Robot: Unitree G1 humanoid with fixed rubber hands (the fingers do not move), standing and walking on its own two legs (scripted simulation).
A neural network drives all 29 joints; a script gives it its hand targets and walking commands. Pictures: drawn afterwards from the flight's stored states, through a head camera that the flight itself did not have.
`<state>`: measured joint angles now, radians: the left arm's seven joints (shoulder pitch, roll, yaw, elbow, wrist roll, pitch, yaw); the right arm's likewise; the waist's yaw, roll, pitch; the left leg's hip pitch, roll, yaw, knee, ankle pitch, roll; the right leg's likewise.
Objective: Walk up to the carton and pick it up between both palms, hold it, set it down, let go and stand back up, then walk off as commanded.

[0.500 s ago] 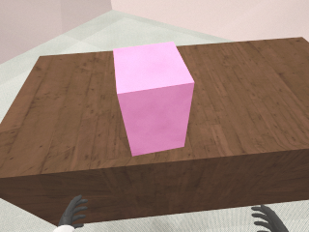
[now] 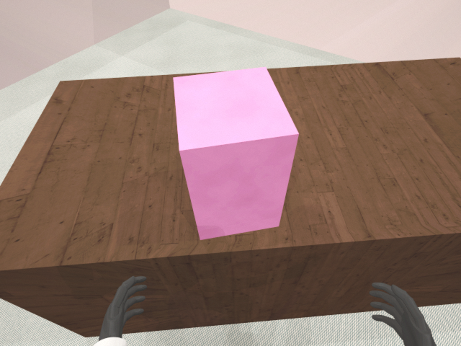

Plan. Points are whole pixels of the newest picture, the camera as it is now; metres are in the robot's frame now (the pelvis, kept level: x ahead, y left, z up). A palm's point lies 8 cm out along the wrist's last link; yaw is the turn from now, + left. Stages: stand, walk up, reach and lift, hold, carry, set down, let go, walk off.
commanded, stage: reach and lift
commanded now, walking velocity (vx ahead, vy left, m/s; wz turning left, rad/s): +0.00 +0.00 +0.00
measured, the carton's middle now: (230, 158) +0.46 +0.04 +0.04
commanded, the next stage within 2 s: none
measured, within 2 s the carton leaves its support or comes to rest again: neither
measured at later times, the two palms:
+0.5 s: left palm (132, 316) +0.16 +0.19 +0.00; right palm (406, 313) +0.18 -0.23 +0.00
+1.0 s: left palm (125, 262) +0.23 +0.20 +0.06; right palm (382, 242) +0.27 -0.20 +0.05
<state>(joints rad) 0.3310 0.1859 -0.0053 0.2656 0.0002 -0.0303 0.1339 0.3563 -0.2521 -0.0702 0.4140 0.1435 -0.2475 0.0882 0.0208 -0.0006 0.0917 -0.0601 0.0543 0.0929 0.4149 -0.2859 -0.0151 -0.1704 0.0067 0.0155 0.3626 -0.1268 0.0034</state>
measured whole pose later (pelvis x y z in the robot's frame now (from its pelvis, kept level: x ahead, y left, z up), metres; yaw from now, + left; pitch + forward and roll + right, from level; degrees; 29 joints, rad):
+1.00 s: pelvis -0.01 +0.00 +0.00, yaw +0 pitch -5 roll +0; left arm 0.06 0.14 -0.04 -0.09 -0.06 0.43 0.22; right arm 0.01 -0.25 -0.04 0.15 0.28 0.16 0.00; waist 0.07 0.01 0.07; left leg -0.05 0.05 0.09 0.41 -0.27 -0.02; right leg -0.16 0.01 0.02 0.36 -0.11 0.00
